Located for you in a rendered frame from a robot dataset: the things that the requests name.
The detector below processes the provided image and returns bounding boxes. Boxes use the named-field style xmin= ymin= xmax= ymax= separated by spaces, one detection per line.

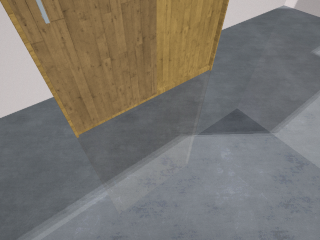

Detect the handle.
xmin=36 ymin=0 xmax=50 ymax=24

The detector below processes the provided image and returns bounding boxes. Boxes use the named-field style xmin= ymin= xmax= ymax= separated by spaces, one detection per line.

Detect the wardrobe door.
xmin=156 ymin=0 xmax=223 ymax=90
xmin=7 ymin=0 xmax=157 ymax=133

